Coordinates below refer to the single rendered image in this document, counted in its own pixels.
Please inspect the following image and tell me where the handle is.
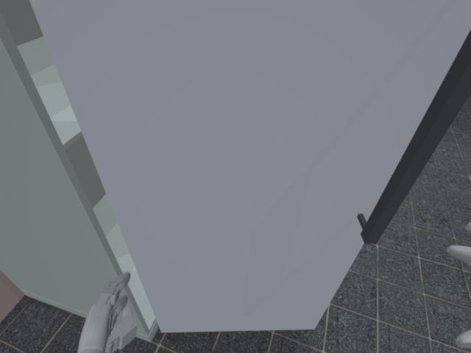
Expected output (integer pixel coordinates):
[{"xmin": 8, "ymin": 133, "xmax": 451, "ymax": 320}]
[{"xmin": 357, "ymin": 30, "xmax": 471, "ymax": 244}]

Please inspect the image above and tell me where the right robot hand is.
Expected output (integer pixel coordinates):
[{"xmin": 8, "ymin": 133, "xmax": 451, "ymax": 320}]
[{"xmin": 446, "ymin": 222, "xmax": 471, "ymax": 349}]

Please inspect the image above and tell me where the left robot hand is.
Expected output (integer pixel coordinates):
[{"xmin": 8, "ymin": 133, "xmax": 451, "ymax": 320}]
[{"xmin": 77, "ymin": 272, "xmax": 138, "ymax": 353}]

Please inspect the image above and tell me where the fridge door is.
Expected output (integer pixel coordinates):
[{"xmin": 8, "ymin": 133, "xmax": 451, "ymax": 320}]
[{"xmin": 29, "ymin": 0, "xmax": 471, "ymax": 333}]

